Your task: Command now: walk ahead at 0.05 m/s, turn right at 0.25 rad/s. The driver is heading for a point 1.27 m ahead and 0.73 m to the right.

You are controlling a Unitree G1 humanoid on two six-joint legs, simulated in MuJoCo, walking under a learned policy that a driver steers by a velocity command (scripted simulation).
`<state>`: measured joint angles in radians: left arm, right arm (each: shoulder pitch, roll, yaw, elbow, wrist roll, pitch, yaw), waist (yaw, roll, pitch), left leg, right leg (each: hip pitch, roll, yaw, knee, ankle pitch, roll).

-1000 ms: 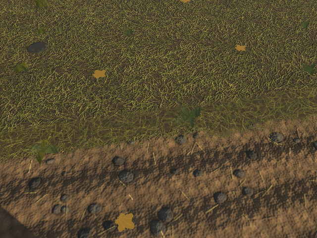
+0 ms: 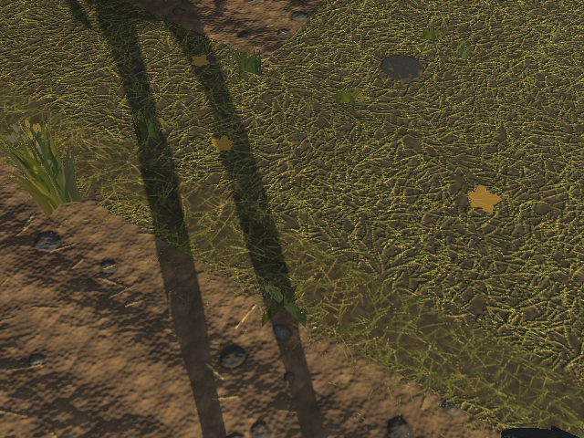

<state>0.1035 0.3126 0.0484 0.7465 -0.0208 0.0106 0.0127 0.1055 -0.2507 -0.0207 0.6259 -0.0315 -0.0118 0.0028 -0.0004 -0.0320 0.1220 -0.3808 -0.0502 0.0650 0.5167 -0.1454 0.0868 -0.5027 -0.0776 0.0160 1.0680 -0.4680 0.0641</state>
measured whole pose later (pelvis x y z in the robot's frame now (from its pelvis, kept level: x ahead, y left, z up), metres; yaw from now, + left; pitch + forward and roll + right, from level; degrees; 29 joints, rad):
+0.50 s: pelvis +0.04 -0.08 +0.02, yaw -23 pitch +3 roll +3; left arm 0.23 0.32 0.08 0.67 -0.02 0.03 0.03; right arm 0.03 -0.31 -0.09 0.67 -0.01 0.01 -0.04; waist 0.02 0.02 0.07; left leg -0.58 -0.04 -0.08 1.07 -0.36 -0.07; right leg -0.29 0.04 0.10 0.47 -0.23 -0.06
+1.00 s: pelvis +0.10 -0.07 +0.01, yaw -49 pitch +2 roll +0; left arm 0.17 0.36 0.09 0.60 -0.01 0.05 0.02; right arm 0.15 -0.27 -0.07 0.70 0.00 0.00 -0.03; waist -0.03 -0.04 0.05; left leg -0.27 -0.01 -0.01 0.44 -0.21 0.01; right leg -0.50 0.02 0.10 1.07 -0.48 0.08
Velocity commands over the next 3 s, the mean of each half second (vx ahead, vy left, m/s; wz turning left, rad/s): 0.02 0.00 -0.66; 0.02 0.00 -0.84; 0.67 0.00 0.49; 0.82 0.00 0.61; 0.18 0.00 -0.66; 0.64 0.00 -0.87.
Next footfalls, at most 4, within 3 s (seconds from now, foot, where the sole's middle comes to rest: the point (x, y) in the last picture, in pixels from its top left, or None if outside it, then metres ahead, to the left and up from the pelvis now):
0.28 right None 0.05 -0.16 -0.77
0.80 left None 0.23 -0.03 -0.77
1.14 right None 0.02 -0.19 -0.77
1.58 left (404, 402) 0.48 -0.25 -0.77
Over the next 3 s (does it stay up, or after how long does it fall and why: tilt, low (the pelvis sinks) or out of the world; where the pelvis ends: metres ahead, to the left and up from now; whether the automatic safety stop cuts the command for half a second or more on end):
stays up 1.00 -0.55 0.00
